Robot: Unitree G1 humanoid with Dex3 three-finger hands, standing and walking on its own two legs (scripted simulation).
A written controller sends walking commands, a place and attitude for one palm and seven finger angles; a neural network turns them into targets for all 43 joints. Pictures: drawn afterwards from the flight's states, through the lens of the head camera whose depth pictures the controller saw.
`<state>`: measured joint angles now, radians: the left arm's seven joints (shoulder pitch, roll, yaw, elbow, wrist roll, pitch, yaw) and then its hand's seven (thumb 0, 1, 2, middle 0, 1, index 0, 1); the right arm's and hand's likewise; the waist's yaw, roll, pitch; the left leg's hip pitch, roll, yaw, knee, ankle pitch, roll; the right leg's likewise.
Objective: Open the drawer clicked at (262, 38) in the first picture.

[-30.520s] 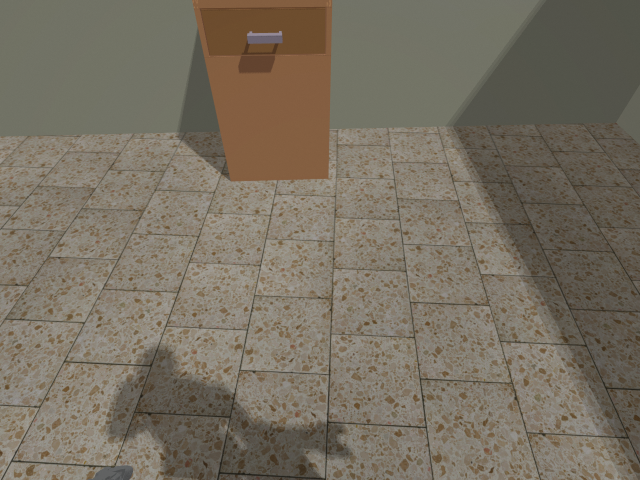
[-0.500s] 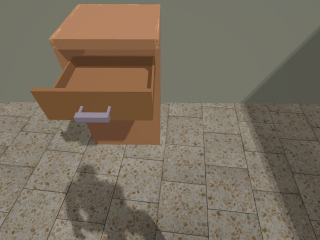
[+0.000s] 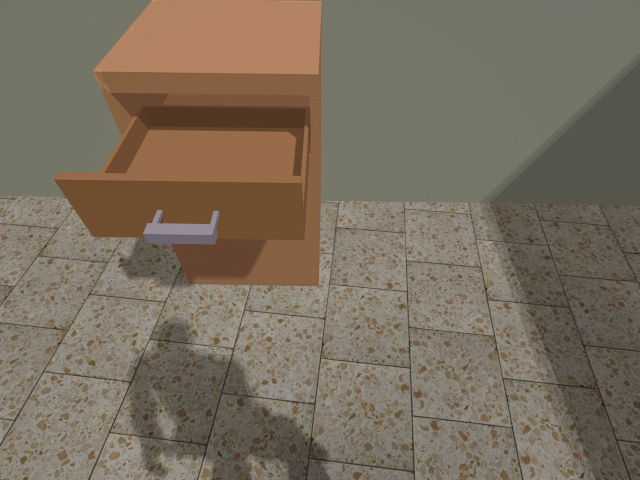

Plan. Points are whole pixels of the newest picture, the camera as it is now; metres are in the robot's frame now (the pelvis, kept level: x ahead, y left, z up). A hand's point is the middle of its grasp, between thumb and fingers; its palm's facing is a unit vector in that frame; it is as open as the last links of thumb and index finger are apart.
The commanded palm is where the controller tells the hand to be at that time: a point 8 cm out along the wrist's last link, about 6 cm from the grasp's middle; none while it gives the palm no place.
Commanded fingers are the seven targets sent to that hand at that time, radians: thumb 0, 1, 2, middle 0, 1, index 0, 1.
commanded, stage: look to check the result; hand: left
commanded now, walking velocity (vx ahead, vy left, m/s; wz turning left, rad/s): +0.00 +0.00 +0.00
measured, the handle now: (184, 224) +0.55 +0.29 -0.07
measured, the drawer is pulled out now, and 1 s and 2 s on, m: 0.30 0.30 0.30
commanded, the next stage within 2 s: stand and wait in 0.20 s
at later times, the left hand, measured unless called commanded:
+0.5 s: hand out of the picture +0.03 +0.18 -0.17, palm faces +0.02 -0.97 -0.23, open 7.3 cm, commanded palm none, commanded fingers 0.00 0.90 0.90 -0.20 -0.30 -0.20 -0.30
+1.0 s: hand out of the picture +0.04 +0.18 -0.17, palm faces +0.02 -0.97 -0.23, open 7.3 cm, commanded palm none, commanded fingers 0.00 0.90 0.90 -0.20 -0.30 -0.20 -0.30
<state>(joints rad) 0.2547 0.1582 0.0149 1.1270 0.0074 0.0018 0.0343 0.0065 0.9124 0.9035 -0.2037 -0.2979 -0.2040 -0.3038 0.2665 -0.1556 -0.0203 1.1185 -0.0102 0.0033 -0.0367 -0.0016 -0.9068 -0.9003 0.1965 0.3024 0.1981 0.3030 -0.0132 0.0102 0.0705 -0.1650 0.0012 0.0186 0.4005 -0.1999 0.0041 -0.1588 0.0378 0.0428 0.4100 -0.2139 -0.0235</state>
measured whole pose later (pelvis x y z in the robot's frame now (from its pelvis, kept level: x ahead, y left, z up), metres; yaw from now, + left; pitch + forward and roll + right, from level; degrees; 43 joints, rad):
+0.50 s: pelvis +0.01 +0.00 +0.00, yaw +0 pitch -2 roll +0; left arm 0.23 0.17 0.02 1.12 0.01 -0.01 0.03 0.01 0.91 0.90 -0.20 -0.30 -0.20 -0.30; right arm 0.25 -0.16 -0.02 1.13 -0.01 0.00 -0.03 0.00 -0.91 -0.90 0.20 0.30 0.20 0.30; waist -0.01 0.01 0.07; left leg -0.15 0.01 0.02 0.38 -0.21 0.00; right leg -0.14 0.04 0.04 0.40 -0.22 -0.03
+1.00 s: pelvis +0.02 -0.01 +0.00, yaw +0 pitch -2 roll +0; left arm 0.22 0.18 0.02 1.12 0.00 -0.01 0.03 0.01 0.91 0.90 -0.20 -0.30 -0.20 -0.30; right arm 0.23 -0.17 -0.02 1.13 -0.01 0.00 -0.04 0.00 -0.91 -0.90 0.20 0.30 0.20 0.30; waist -0.01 0.01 0.07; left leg -0.13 0.01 0.01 0.37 -0.21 -0.01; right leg -0.12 0.05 0.04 0.38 -0.22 -0.03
